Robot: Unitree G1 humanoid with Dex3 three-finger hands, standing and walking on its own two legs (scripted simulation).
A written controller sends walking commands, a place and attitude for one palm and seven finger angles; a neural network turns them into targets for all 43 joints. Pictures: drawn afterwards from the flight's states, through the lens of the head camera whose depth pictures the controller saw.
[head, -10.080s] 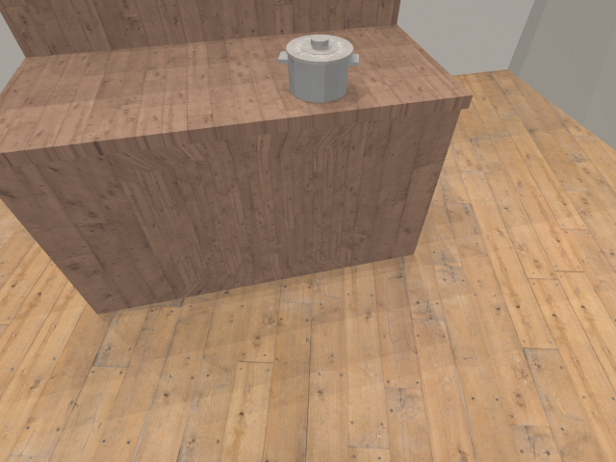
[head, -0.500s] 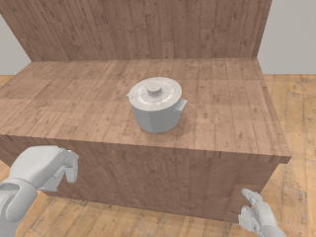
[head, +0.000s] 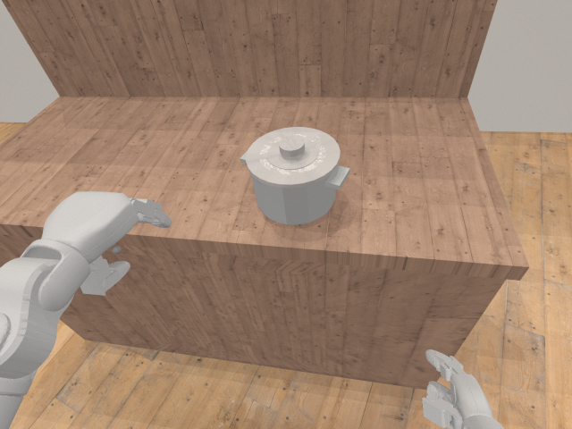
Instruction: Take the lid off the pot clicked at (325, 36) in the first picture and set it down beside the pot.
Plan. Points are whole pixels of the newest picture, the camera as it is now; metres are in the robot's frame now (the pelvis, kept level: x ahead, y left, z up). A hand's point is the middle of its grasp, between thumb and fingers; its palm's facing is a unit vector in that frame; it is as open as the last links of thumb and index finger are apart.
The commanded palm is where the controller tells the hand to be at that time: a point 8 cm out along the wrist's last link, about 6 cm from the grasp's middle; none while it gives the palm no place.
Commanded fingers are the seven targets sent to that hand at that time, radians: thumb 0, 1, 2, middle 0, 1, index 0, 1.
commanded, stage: reach forward and open the fingers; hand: left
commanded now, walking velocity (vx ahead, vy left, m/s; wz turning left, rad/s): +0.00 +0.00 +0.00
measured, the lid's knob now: (291, 146) +0.57 +0.06 +0.10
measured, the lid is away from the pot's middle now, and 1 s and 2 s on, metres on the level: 0.00 0.00 0.00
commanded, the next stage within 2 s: move the open hand above the knob in 0.18 s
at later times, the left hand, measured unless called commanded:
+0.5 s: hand (150, 207) +0.33 +0.21 +0.17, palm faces -0.09 -0.01 -1.00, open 10.0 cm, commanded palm +0.32 +0.21 +0.24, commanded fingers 0.00 -0.33 1.52 -0.85 -0.08 -0.85 -0.08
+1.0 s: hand (208, 170) +0.41 +0.16 +0.17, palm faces -0.19 -0.02 -0.98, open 10.0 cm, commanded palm +0.40 +0.16 +0.24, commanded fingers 0.00 -0.33 1.52 -0.85 -0.08 -0.85 -0.08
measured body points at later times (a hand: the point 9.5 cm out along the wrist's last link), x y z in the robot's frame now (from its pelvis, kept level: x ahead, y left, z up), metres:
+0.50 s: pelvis +0.00 +0.00 +0.00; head +0.00 -0.05 +0.45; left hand +0.33 +0.21 +0.23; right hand +0.21 -0.22 -0.10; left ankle +0.06 +0.08 -0.74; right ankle +0.01 -0.13 -0.74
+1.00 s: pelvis +0.02 -0.03 +0.00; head +0.03 -0.07 +0.44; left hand +0.42 +0.16 +0.22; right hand +0.21 -0.26 -0.12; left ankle +0.06 +0.08 -0.74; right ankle +0.01 -0.13 -0.74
